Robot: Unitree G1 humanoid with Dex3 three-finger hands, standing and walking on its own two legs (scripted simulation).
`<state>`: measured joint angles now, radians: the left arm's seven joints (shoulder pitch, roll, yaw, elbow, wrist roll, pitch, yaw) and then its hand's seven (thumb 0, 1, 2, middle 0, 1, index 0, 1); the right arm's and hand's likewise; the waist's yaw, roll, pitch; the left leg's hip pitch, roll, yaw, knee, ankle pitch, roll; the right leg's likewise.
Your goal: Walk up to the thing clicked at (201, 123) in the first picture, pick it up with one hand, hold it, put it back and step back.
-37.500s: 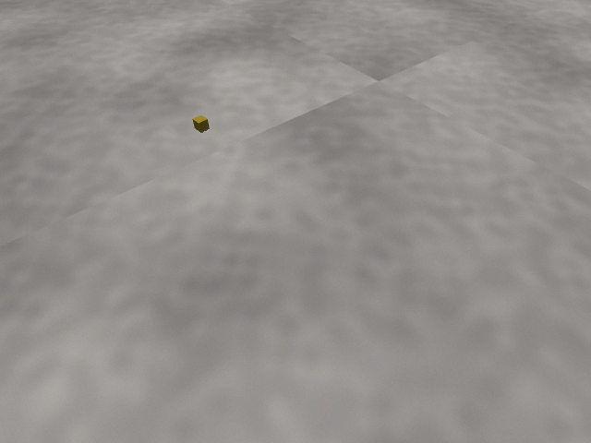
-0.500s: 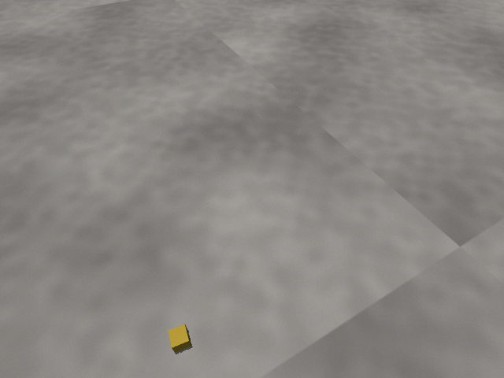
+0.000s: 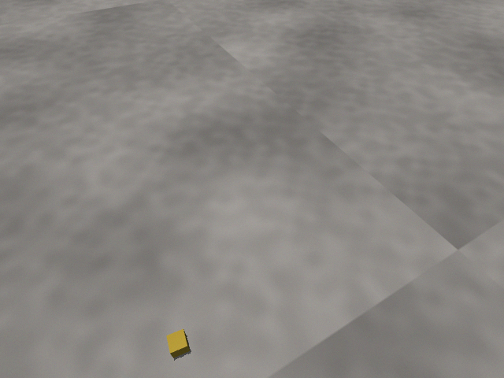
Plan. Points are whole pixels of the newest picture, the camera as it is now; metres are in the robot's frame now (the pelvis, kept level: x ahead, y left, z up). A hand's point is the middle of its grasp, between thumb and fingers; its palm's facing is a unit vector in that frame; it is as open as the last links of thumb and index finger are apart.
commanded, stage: stand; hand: left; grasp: from above
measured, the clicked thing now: (178, 343) +0.39 +0.28 -0.75
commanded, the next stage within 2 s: step back in 0.36 s
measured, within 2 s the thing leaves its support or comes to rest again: neither
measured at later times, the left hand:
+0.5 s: hand out of the picture +0.06 +0.26 -0.16, palm faces +0.00 -0.93 -0.37, open 7.3 cm
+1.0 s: hand out of the picture +0.03 +0.29 -0.18, palm faces -0.08 -0.93 -0.36, open 7.3 cm
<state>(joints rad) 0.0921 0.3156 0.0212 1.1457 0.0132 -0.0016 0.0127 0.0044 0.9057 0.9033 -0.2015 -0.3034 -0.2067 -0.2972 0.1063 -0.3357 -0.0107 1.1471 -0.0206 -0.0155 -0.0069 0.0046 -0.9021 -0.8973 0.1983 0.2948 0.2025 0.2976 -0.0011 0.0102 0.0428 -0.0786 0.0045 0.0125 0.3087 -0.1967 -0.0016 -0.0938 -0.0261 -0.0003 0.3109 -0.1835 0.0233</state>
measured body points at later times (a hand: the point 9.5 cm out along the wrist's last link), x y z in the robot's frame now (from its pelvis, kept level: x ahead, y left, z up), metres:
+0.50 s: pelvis -0.02 +0.00 -0.01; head +0.02 +0.00 +0.44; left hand +0.06 +0.31 -0.14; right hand +0.06 -0.31 -0.14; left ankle -0.02 +0.12 -0.75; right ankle -0.01 -0.13 -0.75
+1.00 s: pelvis -0.12 +0.04 -0.02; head -0.05 +0.06 +0.42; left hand +0.03 +0.34 -0.15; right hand -0.08 -0.28 -0.13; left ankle -0.10 +0.14 -0.75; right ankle -0.13 -0.10 -0.66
